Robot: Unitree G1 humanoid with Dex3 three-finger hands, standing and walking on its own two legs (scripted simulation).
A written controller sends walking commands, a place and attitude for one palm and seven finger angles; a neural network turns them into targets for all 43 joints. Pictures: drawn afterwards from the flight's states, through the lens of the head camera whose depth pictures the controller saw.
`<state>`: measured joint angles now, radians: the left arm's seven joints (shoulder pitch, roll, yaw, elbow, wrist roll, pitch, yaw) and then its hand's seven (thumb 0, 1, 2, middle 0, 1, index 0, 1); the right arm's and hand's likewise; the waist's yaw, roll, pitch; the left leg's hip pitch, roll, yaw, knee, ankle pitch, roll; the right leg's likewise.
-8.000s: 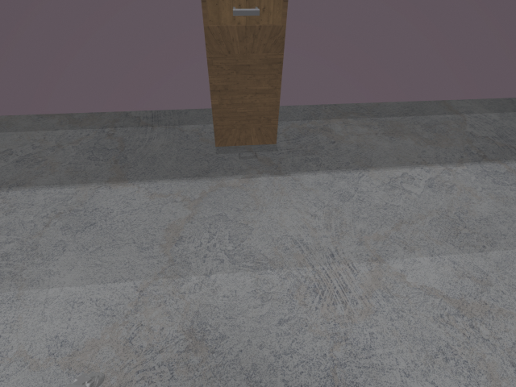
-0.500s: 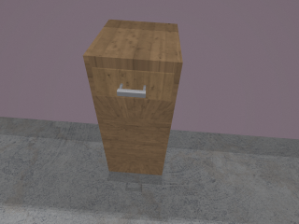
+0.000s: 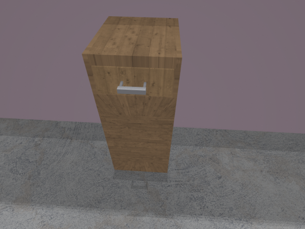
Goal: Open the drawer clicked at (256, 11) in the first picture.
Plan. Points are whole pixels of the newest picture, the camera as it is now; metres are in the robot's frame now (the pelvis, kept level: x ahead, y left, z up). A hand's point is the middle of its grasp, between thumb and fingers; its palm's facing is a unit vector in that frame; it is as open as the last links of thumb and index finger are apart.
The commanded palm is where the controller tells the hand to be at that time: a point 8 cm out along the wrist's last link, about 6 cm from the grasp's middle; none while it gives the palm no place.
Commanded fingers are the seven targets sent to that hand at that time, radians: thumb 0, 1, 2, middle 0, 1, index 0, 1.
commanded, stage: shuffle to correct the standing spot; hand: left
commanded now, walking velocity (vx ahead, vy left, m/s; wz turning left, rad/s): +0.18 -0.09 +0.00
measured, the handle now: (132, 87) +0.65 +0.14 +0.01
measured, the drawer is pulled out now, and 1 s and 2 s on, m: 0.00 0.00 0.00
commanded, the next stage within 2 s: come to a stop and stand still in 0.60 s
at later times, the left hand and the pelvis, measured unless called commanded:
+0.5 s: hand out of the picture +0.07 +0.16 -0.17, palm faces +0.04 -0.99 -0.14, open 7.3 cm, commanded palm none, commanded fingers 0.00 0.90 0.90 -0.20 -0.30 -0.20 -0.30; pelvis +0.07 -0.01 +0.00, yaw -1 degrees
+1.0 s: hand out of the picture +0.15 +0.06 -0.18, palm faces +0.12 -0.98 -0.16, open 7.3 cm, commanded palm none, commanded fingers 0.00 0.90 0.90 -0.20 -0.30 -0.20 -0.30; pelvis +0.15 -0.09 +0.00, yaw +1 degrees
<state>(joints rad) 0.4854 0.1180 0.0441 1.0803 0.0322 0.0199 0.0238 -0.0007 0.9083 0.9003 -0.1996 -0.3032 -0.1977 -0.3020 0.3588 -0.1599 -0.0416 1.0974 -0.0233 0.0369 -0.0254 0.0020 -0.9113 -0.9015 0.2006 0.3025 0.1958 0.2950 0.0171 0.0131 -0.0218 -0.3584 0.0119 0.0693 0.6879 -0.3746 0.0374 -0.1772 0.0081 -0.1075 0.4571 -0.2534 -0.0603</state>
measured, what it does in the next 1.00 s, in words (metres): walks ahead: left foot, then right foot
